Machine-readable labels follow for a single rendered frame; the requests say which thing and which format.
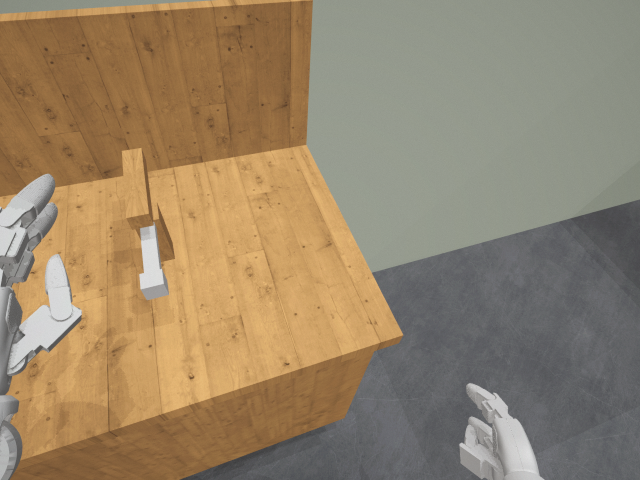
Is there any right robot hand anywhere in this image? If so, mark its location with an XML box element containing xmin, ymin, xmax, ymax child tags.
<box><xmin>459</xmin><ymin>383</ymin><xmax>540</xmax><ymax>480</ymax></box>

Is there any left robot hand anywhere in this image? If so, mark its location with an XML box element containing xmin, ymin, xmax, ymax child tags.
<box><xmin>0</xmin><ymin>174</ymin><xmax>82</xmax><ymax>395</ymax></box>

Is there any counter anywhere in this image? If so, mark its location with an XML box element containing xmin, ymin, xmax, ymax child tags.
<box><xmin>0</xmin><ymin>0</ymin><xmax>403</xmax><ymax>480</ymax></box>

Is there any tap lever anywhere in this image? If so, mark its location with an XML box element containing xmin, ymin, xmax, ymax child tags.
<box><xmin>139</xmin><ymin>223</ymin><xmax>169</xmax><ymax>300</ymax></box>

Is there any robot left forearm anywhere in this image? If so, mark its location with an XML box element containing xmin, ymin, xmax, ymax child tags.
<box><xmin>0</xmin><ymin>395</ymin><xmax>22</xmax><ymax>480</ymax></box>

